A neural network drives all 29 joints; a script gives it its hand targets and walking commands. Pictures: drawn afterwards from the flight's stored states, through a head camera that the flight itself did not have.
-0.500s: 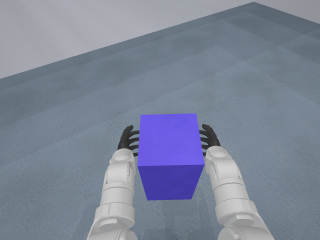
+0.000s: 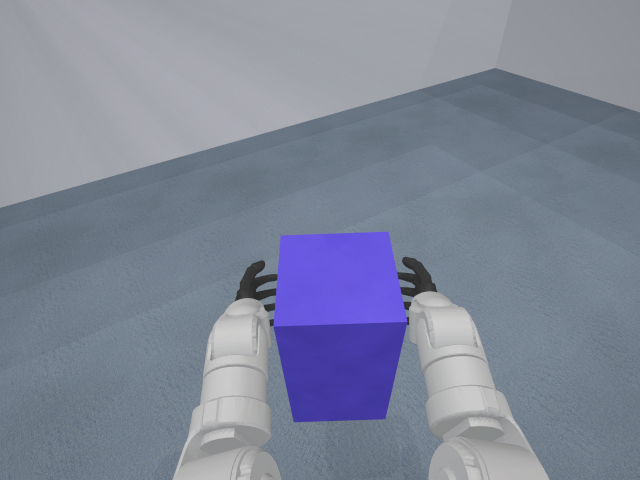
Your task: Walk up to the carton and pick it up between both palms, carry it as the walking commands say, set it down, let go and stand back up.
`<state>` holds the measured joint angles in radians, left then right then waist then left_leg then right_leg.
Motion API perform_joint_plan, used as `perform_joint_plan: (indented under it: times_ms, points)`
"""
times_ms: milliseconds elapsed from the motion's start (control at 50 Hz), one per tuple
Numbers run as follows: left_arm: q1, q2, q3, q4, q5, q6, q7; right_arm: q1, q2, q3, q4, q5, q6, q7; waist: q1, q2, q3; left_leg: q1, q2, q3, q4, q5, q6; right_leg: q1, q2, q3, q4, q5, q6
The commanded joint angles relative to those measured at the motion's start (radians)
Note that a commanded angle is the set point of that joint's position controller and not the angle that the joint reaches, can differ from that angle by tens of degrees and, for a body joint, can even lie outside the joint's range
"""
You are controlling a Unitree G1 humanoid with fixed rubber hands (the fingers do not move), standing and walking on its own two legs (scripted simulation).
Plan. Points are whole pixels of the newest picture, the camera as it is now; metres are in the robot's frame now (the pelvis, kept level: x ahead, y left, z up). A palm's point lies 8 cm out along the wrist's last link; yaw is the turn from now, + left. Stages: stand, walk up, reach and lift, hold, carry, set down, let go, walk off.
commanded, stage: reach and lift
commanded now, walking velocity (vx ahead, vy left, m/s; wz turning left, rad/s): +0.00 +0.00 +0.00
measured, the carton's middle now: (337, 334) +0.33 +0.01 +0.00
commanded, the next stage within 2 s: hold in 0.78 s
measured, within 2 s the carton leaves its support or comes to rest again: neither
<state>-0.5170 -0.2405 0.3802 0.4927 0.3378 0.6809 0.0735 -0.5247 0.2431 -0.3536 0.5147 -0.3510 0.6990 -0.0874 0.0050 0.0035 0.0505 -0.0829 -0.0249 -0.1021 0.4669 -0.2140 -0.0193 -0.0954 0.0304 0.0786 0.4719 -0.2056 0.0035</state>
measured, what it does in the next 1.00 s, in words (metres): stands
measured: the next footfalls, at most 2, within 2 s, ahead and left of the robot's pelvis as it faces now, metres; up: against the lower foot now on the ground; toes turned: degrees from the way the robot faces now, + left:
none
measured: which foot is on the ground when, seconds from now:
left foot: down 0.00-1.00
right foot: down 0.00-1.00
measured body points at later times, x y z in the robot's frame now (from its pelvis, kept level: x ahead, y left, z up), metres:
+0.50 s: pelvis +0.00 +0.00 +0.00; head -0.04 +0.00 +0.45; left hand +0.33 +0.13 +0.06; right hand +0.34 -0.11 +0.06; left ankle +0.04 +0.13 -0.74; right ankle +0.05 -0.12 -0.74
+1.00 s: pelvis +0.00 +0.00 +0.00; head -0.06 +0.00 +0.45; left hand +0.32 +0.13 +0.06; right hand +0.32 -0.11 +0.06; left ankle +0.04 +0.13 -0.74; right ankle +0.05 -0.12 -0.74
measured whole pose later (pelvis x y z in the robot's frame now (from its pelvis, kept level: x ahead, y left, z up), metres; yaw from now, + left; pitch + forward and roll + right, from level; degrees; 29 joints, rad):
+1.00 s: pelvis +0.00 +0.00 +0.00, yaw +0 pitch -10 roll +0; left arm -0.45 -0.21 0.27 0.43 0.30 0.74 0.08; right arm -0.45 0.22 -0.25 0.45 -0.31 0.75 -0.09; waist 0.01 0.00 0.03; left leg -0.07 -0.03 -0.11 0.45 -0.20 -0.02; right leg -0.08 0.03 0.08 0.45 -0.19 0.01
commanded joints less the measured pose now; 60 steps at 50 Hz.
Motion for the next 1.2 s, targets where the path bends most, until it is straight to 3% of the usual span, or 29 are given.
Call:
perform_joint_plan:
  times_ms: [0, 220, 600, 1180]
  points:
    - [-0.545, -1.011, -0.440, 0.098, -0.211, -0.005, -0.212, -0.591, 1.010, 0.435, 0.060, 0.214, -0.032, 0.212, 0.005, -0.005, -0.213, -0.031, -0.049, 0.034, -0.094, -0.041, 0.016, 0.059, 0.028, -0.006, -0.090, -0.016, -0.003]
    - [-0.544, -1.020, -0.435, 0.093, -0.206, -0.006, -0.200, -0.591, 0.983, 0.416, 0.065, 0.197, -0.037, 0.215, 0.007, 0.008, -0.221, -0.027, -0.043, 0.027, -0.109, -0.023, 0.012, 0.062, 0.036, -0.011, -0.084, -0.002, -0.008]
    - [-0.406, -1.029, -0.542, -0.019, -0.261, 0.021, -0.208, -0.452, 1.009, 0.525, -0.048, 0.253, -0.011, 0.210, 0.009, -0.002, -0.266, 0.007, -0.055, 0.018, -0.118, 0.096, 0.009, 0.105, 0.039, -0.002, -0.102, 0.113, 0.004]
    - [-0.405, -1.043, -0.540, -0.019, -0.279, 0.044, -0.223, -0.438, 1.041, 0.532, -0.061, 0.282, 0.011, 0.218, 0.004, 0.003, -0.214, -0.034, -0.049, 0.011, -0.105, -0.029, 0.012, 0.044, 0.036, -0.002, -0.102, -0.036, -0.003]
